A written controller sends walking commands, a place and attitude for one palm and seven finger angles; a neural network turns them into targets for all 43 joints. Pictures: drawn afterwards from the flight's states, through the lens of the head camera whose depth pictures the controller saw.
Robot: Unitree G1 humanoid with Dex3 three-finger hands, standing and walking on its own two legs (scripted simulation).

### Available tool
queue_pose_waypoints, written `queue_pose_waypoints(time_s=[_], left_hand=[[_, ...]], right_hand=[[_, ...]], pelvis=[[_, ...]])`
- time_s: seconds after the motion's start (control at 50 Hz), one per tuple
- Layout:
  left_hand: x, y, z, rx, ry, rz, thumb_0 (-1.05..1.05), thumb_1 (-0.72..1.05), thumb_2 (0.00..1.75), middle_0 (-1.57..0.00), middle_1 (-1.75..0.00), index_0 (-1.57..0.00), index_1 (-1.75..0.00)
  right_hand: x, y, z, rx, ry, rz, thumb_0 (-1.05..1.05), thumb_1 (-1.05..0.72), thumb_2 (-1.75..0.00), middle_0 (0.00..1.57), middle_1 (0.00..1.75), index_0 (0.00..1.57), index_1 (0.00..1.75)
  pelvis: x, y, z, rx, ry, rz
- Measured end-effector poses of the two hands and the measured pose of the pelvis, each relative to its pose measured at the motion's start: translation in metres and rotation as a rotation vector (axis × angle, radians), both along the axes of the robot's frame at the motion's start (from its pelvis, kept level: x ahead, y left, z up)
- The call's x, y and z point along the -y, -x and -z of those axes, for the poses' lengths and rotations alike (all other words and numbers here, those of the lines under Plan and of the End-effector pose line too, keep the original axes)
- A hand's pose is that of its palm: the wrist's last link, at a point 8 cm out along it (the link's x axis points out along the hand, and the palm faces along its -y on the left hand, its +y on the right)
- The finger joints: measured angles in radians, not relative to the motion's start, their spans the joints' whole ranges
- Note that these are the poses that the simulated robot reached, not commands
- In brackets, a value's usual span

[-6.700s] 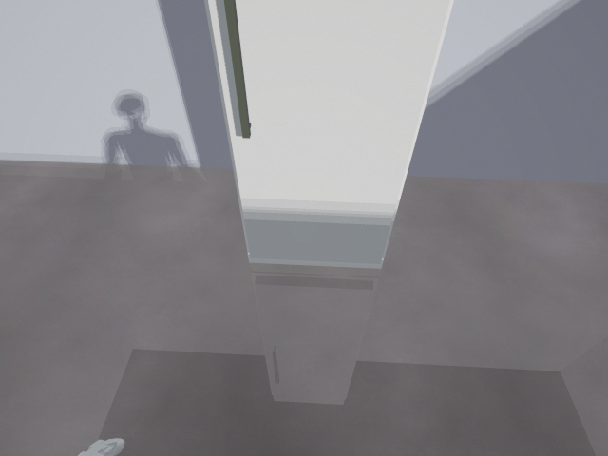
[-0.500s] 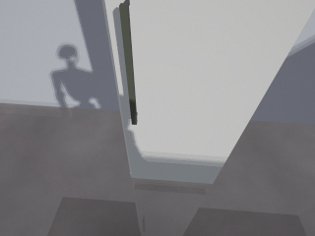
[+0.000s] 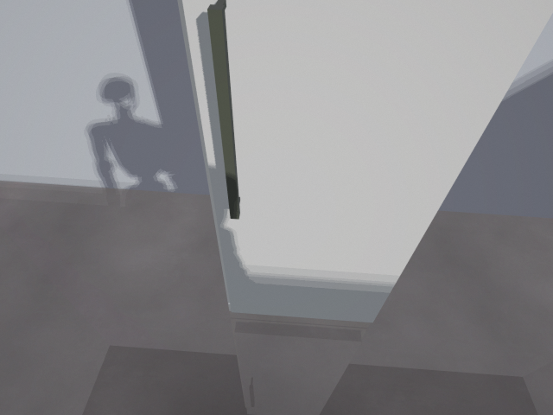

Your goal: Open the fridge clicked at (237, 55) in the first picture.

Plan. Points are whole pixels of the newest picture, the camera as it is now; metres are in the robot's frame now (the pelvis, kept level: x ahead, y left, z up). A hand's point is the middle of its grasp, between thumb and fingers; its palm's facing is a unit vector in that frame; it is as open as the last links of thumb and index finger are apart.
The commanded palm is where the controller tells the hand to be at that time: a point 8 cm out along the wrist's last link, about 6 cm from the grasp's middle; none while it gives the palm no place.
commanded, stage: look again from close up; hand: left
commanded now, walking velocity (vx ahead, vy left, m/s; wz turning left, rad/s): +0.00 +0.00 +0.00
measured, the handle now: (229, 132) +0.55 +0.13 +0.12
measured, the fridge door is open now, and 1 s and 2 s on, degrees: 0 0 0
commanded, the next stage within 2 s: shuffle to correct the standing spot in 0.42 s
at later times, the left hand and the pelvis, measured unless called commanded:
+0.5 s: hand out of the picture -0.02 +0.15 -0.18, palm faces +0.04 -0.99 -0.16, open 7.4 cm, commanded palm none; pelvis +0.01 +0.00 +0.00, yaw +0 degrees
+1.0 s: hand out of the picture +0.00 +0.13 -0.20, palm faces +0.13 -0.98 -0.11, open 7.4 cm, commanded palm none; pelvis +0.08 -0.01 -0.02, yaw +1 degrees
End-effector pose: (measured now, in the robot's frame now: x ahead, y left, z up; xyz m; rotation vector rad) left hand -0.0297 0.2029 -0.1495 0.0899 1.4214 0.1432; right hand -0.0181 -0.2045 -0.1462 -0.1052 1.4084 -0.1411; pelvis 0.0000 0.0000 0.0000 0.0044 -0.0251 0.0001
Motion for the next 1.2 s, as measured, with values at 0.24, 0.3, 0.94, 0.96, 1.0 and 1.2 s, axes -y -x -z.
queue_pose_waypoints(time_s=[0.24, 0.3, 0.94, 0.96, 1.0, 1.2], left_hand=[[0.0, -0.002, -0.001, -0.005, -0.002, 0.002, 0.0, 0.91, 0.9, -0.2, -0.3, -0.2, -0.3], [0.0, -0.003, -0.001, -0.005, -0.004, 0.002, 0.0, 0.91, 0.9, -0.2, -0.3, -0.2, -0.3], [0.018, -0.019, 0.013, -0.092, 0.029, -0.082, 0.0, 0.91, 0.9, -0.2, -0.3, -0.2, -0.3], [0.018, -0.02, 0.015, -0.101, 0.034, -0.093, 0.0, 0.91, 0.9, -0.2, -0.3, -0.2, -0.3], [0.018, -0.021, 0.019, -0.13, 0.046, -0.104, 0.0, 0.91, 0.9, -0.2, -0.3, -0.2, -0.3], [-0.002, -0.111, 0.008, -0.07, 0.006, -0.023, 0.01, 0.91, 0.9, -0.2, -0.3, -0.2, -0.3]], right_hand=[[0.0, -0.001, 0.0, -0.004, -0.002, 0.001, 0.0, -0.91, -0.9, 0.2, 0.3, 0.2, 0.3], [0.0, -0.002, 0.001, -0.004, -0.003, 0.001, 0.0, -0.91, -0.9, 0.2, 0.3, 0.2, 0.3], [0.012, -0.043, 0.008, -0.076, 0.011, 0.004, 0.0, -0.91, -0.9, 0.2, 0.3, 0.2, 0.3], [0.011, -0.052, 0.008, -0.073, 0.018, -0.008, 0.0, -0.91, -0.9, 0.2, 0.3, 0.2, 0.3], [0.008, -0.075, 0.007, -0.054, 0.036, -0.02, 0.0, -0.91, -0.9, 0.2, 0.3, 0.2, 0.3], [0.005, -0.117, -0.003, -0.011, 0.06, 0.007, 0.01, -0.93, -0.9, 0.2, 0.3, 0.2, 0.3]], pelvis=[[0.0, -0.002, 0.0, -0.005, -0.002, 0.002], [0.0, -0.002, 0.0, -0.005, -0.002, 0.003], [0.011, -0.068, 0.015, -0.038, 0.025, -0.02], [0.009, -0.073, 0.016, -0.038, 0.031, -0.027], [0.005, -0.083, 0.017, -0.036, 0.027, -0.023], [0.001, -0.108, 0.004, -0.021, 0.02, -0.01]])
